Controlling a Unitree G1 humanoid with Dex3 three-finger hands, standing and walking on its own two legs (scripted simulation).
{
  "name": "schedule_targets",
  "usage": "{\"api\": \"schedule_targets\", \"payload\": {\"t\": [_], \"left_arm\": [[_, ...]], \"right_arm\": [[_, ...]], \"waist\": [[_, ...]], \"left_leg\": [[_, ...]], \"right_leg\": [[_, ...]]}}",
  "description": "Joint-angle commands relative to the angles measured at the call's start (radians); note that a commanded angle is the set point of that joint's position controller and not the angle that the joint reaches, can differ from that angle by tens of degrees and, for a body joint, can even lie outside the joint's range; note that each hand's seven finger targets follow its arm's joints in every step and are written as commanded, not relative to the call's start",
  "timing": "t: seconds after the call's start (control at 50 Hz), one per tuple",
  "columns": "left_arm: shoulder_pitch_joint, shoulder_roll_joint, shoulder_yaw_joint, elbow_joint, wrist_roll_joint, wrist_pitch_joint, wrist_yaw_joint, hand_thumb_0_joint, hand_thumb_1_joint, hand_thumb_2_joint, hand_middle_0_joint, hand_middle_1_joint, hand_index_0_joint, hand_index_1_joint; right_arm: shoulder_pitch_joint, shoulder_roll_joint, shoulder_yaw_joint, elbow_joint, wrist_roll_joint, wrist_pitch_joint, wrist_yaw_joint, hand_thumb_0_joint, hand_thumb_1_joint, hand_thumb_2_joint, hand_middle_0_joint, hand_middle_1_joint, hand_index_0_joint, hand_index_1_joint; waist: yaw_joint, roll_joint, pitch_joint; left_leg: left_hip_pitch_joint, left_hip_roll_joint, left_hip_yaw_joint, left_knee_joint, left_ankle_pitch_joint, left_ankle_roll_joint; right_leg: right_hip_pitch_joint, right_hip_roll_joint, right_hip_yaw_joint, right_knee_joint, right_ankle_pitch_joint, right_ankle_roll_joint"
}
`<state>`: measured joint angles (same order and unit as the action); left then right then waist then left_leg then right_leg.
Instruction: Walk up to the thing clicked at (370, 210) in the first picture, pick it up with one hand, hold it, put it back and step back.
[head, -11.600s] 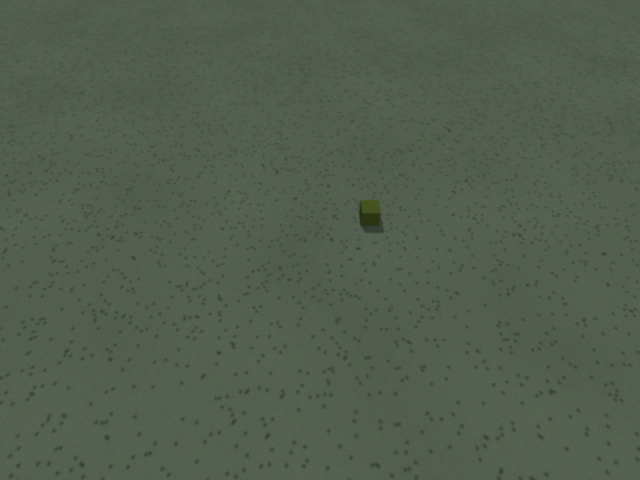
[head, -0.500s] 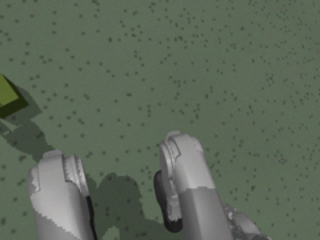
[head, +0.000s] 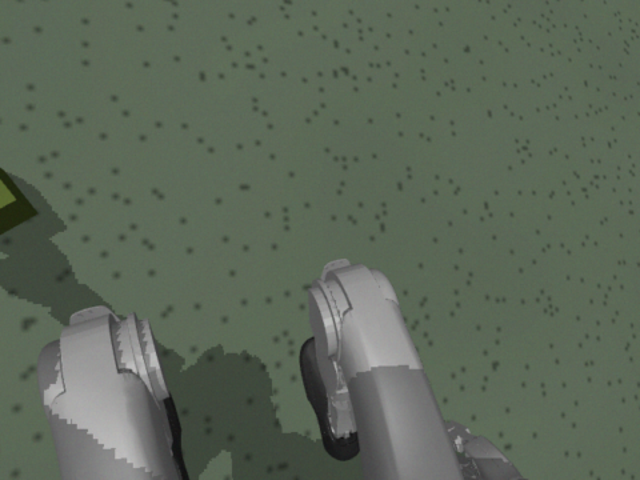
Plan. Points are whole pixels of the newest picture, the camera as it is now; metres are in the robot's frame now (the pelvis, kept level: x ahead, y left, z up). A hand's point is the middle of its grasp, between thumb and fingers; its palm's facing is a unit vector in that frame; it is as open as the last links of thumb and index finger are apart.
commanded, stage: rise first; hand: left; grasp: from above
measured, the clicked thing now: out of the picture +0.48 +0.36 -0.28
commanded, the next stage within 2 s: none
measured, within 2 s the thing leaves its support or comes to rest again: neither
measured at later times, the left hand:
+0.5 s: hand out of the picture +0.43 +0.39 -0.15, palm faces -0.30 -0.29 -0.91, open 14.1 cm
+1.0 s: hand out of the picture +0.42 +0.39 -0.15, palm faces -0.30 -0.29 -0.91, open 13.9 cm
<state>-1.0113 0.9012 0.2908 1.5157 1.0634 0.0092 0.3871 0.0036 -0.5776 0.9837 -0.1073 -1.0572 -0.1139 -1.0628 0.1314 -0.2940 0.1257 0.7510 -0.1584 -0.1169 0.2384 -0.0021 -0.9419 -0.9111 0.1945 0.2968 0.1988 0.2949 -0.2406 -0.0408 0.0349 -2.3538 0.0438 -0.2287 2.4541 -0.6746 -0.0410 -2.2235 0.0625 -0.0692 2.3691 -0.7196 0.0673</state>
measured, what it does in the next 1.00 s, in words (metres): stands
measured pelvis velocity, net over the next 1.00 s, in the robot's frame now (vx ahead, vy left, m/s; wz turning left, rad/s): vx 0.00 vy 0.00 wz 0.02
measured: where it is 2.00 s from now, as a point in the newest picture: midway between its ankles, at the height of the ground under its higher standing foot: (254, 441)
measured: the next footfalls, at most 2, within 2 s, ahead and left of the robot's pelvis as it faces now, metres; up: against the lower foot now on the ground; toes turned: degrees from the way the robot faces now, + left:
none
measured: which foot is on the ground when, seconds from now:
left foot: down 0.00-1.00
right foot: down 0.00-1.00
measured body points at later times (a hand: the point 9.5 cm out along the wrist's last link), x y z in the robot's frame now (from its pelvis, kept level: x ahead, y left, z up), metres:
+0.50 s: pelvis +0.00 +0.00 +0.01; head +0.24 +0.08 +0.37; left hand +0.44 +0.40 -0.10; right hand +0.07 -0.26 -0.10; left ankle +0.07 +0.14 -0.28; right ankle +0.10 -0.13 -0.28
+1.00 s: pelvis +0.00 +0.00 +0.01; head +0.24 +0.08 +0.37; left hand +0.44 +0.41 -0.10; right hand +0.06 -0.26 -0.10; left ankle +0.07 +0.14 -0.28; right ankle +0.10 -0.13 -0.28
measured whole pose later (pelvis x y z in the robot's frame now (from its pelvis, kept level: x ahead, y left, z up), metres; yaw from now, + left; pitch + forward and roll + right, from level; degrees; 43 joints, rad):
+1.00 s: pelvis +0.00 +0.00 +0.01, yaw +1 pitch +32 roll -9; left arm -1.00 0.87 0.27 1.50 1.06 0.01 0.37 0.00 -0.52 0.94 -0.15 -1.01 -0.16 -1.02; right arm 0.14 -0.29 0.11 0.75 -0.15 -0.12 0.24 0.00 -0.94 -0.91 0.19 0.30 0.20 0.29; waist -0.23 -0.03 0.01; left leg -2.34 0.04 -0.22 2.43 -0.66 -0.05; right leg -2.22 0.05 -0.06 2.35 -0.71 0.06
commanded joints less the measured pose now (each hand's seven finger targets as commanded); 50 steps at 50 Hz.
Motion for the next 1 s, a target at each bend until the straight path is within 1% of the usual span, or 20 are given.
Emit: {"api": "schedule_targets", "payload": {"t": [0.0, 0.04, 0.14, 0.2, 0.34, 0.42, 0.46, 0.48, 0.52, 0.54, 0.6, 0.62, 0.66, 0.7, 0.72, 0.74, 0.78, 0.82, 0.9, 0.98], "left_arm": [[-0.247, 0.288, -0.001, -0.157, -0.005, 0.003, 0.035, 0.000, -0.590, 0.982, -0.099, -1.050, -0.095, -1.053], [-0.257, 0.285, -0.007, -0.158, -0.012, 0.003, 0.034, 0.000, -0.579, 0.973, -0.097, -1.058, -0.098, -1.056], [-0.259, 0.293, 0.002, -0.160, -0.007, 0.003, 0.036, 0.000, -0.584, 0.977, -0.099, -1.053, -0.097, -1.053], [-0.277, 0.279, -0.012, -0.156, -0.013, 0.003, 0.036, 0.000, -0.578, 0.973, -0.103, -1.055, -0.103, -1.054], [-0.261, 0.281, -0.004, -0.147, -0.021, 0.012, 0.028, 0.000, -0.568, 0.964, -0.113, -1.049, -0.113, -1.048], [-0.273, 0.255, -0.033, -0.138, -0.017, 0.014, 0.021, 0.000, -0.568, 0.960, -0.099, -1.072, -0.105, -1.063], [-0.278, 0.293, 0.001, -0.164, -0.016, 0.010, 0.027, 0.000, -0.563, 0.960, -0.103, -1.060, -0.108, -1.053], [-0.254, 0.301, 0.001, -0.145, -0.009, 0.013, 0.027, 0.000, -0.568, 0.961, -0.103, -1.065, -0.107, -1.058], [-0.254, 0.273, -0.011, -0.140, -0.012, 0.015, 0.023, 0.000, -0.579, 0.975, -0.105, -1.051, -0.103, -1.051], [-0.271, 0.304, 0.002, -0.160, -0.015, 0.013, 0.026, 0.000, -0.556, 0.952, -0.110, -1.059, -0.115, -1.052], [-0.265, 0.288, -0.007, -0.153, -0.016, 0.013, 0.023, 0.000, -0.564, 0.958, -0.115, -1.044, -0.115, -1.042], [-0.274, 0.308, 0.004, -0.161, -0.009, 0.014, 0.022, 0.000, -0.565, 0.962, -0.124, -1.027, -0.120, -1.030], [-0.262, 0.285, -0.002, -0.167, -0.014, 0.015, 0.020, 0.000, -0.551, 0.949, -0.128, -1.025, -0.126, -1.025], [-0.279, 0.255, -0.030, -0.163, -0.017, 0.014, 0.018, 0.000, -0.550, 0.950, -0.124, -1.034, -0.124, -1.032], [-0.276, 0.255, -0.028, -0.152, -0.021, 0.013, 0.018, 0.000, -0.537, 0.938, -0.131, -1.024, -0.132, -1.021], [-0.257, 0.272, -0.016, -0.153, -0.025, 0.011, 0.018, 0.000, -0.536, 0.936, -0.131, -1.028, -0.134, -1.023], [-0.255, 0.267, -0.030, -0.132, -0.018, 0.007, 0.013, 0.000, -0.531, 0.936, -0.146, -1.004, -0.144, -1.005], [-0.276, 0.290, -0.012, -0.185, -0.012, 0.003, 0.017, 0.000, -0.512, 0.923, -0.151, -1.002, -0.153, -0.999], [-0.259, 0.264, -0.019, -0.142, -0.010, 0.002, 0.023, 0.000, -0.540, 0.942, -0.125, -1.022, -0.127, -1.019], [-0.259, 0.293, -0.001, -0.173, -0.003, 0.005, 0.032, 0.000, -0.525, 0.931, -0.154, -0.994, -0.150, -0.996]], "right_arm": [[0.205, -0.263, -0.081, -0.006, 0.012, 0.000, -0.006, 0.000, -0.929, -0.913, 0.198, 0.300, 0.199, 0.300], [0.208, -0.264, -0.083, -0.005, 0.013, 0.001, -0.004, 0.000, -0.929, -0.913, 0.198, 0.300, 0.199, 0.300], [0.214, -0.264, -0.083, -0.005, 0.012, -0.001, -0.003, 0.000, -0.930, -0.914, 0.198, 0.300, 0.199, 0.300], [0.213, -0.261, -0.085, -0.006, 0.013, -0.003, -0.003, 0.000, -0.932, -0.914, 0.198, 0.300, 0.199, 0.300], [0.215, -0.257, -0.089, -0.007, 0.015, -0.002, -0.002, 0.000, -0.933, -0.915, 0.198, 0.300, 0.199, 0.300], [0.207, -0.258, -0.092, -0.008, 0.017, -0.003, -0.006, 0.000, -0.931, -0.913, 0.198, 0.300, 0.199, 0.300], [0.213, -0.262, -0.088, -0.007, 0.018, -0.005, -0.007, 0.000, -0.930, -0.913, 0.198, 0.300, 0.199, 0.300], [0.206, -0.256, -0.086, -0.007, 0.019, -0.003, -0.006, 0.000, -0.931, -0.913, 0.198, 0.300, 0.199, 0.300], [0.213, -0.253, -0.086, -0.009, 0.015, -0.001, -0.003, 0.000, -0.930, -0.913, 0.198, 0.300, 0.199, 0.300], [0.210, -0.257, -0.086, -0.009, 0.017, -0.001, -0.003, 0.000, -0.930, -0.913, 0.198, 0.300, 0.199, 0.300], [0.200, -0.253, -0.089, -0.009, 0.016, -0.003, -0.005, 0.000, -0.931, -0.913, 0.198, 0.300, 0.199, 0.300], [0.212, -0.259, -0.089, -0.008, 0.016, -0.003, -0.005, 0.000, -0.932, -0.914, 0.198, 0.300, 0.199, 0.300], [0.207, -0.257, -0.095, -0.004, 0.018, -0.002, -0.006, 0.000, -0.929, -0.913, 0.198, 0.300, 0.199, 0.300], [0.209, -0.254, -0.093, -0.011, 0.015, -0.003, -0.005, 0.000, -0.928, -0.912, 0.198, 0.300, 0.199, 0.300], [0.212, -0.257, -0.096, -0.006, 0.016, -0.003, -0.005, 0.000, -0.927, -0.912, 0.198, 0.300, 0.199, 0.300], [0.209, -0.260, -0.099, -0.008, 0.018, -0.003, -0.008, 0.000, -0.928, -0.912, 0.198, 0.300, 0.199, 0.300], [0.211, -0.252, -0.093, -0.006, 0.017, -0.005, -0.006, 0.000, -0.927, -0.912, 0.198, 0.300, 0.199, 0.300], [0.218, -0.258, -0.094, -0.003, 0.016, -0.007, -0.008, 0.000, -0.925, -0.911, 0.199, 0.300, 0.199, 0.300], [0.214, -0.259, -0.093, -0.005, 0.020, -0.006, -0.009, 0.000, -0.926, -0.911, 0.198, 0.300, 0.199, 0.300], [0.210, -0.255, -0.098, 0.000, 0.018, -0.008, -0.007, 0.000, -0.927, -0.912, 0.199, 0.300, 0.199, 0.300]], "waist": [[0.015, 0.403, -0.705], [0.004, 0.379, -0.685], [0.011, 0.383, -0.701], [0.002, 0.373, -0.691], [0.015, 0.343, -0.701], [0.002, 0.351, -0.673], [0.016, 0.352, -0.699], [0.022, 0.359, -0.709], [0.009, 0.340, -0.697], [0.015, 0.331, -0.702], [0.020, 0.376, -0.701], [0.012, 0.373, -0.700], [0.026, 0.385, -0.711], [-0.002, 0.376, -0.674], [-0.001, 0.349, -0.672], [0.013, 0.336, -0.673], [0.007, 0.342, -0.664], [0.017, 0.361, -0.709], [0.007, 0.349, -0.683], [0.025, 0.398, -0.713]], "left_leg": [[0.573, 0.003, 0.144, -0.246, 0.196, 0.053], [0.545, 0.004, 0.147, -0.240, 0.181, 0.058], [0.553, 0.002, 0.149, -0.245, 0.184, 0.056], [0.536, 0.001, 0.153, -0.246, 0.161, 0.058], [0.525, -0.001, 0.162, -0.246, 0.169, 0.062], [0.535, 0.001, 0.153, -0.257, 0.150, 0.059], [0.543, -0.001, 0.154, -0.253, 0.176, 0.059], [0.557, 0.000, 0.155, -0.250, 0.192, 0.058], [0.537, 0.001, 0.161, -0.243, 0.194, 0.062], [0.531, 0.002, 0.160, -0.238, 0.194, 0.065], [0.554, 0.003, 0.159, -0.251, 0.174, 0.058], [0.551, 0.000, 0.159, -0.254, 0.173, 0.059], [0.562, -0.001, 0.160, -0.264, 0.164, 0.055], [0.543, 0.000, 0.159, -0.265, 0.145, 0.057], [0.531, 0.001, 0.154, -0.262, 0.133, 0.060], [0.520, -0.001, 0.155, -0.263, 0.122, 0.062], [0.510, -0.003, 0.158, -0.261, 0.123, 0.060], [0.547, -0.003, 0.157, -0.262, 0.152, 0.057], [0.552, -0.003, 0.152, -0.258, 0.172, 0.056], [0.587, -0.002, 0.159, -0.268, 0.179, 0.052]], "right_leg": [[0.289, 0.018, -0.133, -0.220, 0.271, -0.094], [0.290, 0.018, -0.128, -0.235, 0.261, -0.091], [0.301, 0.018, -0.129, -0.233, 0.263, -0.091], [0.296, 0.018, -0.125, -0.245, 0.242, -0.090], [0.334, 0.018, -0.115, -0.261, 0.249, -0.086], [0.290, 0.018, -0.123, -0.256, 0.228, -0.092], [0.313, 0.015, -0.121, -0.250, 0.252, -0.090], [0.321, 0.016, -0.118, -0.247, 0.265, -0.091], [0.342, 0.018, -0.112, -0.263, 0.275, -0.085], [0.338, 0.017, -0.111, -0.261, 0.274, -0.084], [0.306, 0.018, -0.115, -0.253, 0.250, -0.092], [0.321, 0.017, -0.116, -0.257, 0.249, -0.090], [0.302, 0.015, -0.119, -0.249, 0.234, -0.095], [0.296, 0.017, -0.118, -0.263, 0.222, -0.092], [0.291, 0.019, -0.120, -0.265, 0.210, -0.093], [0.287, 0.019, -0.119, -0.269, 0.197, -0.092], [0.305, 0.018, -0.116, -0.266, 0.199, -0.093], [0.315, 0.016, -0.118, -0.259, 0.225, -0.091], [0.286, 0.012, -0.122, -0.250, 0.246, -0.091], [0.291, 0.011, -0.119, -0.249, 0.248, -0.095]]}}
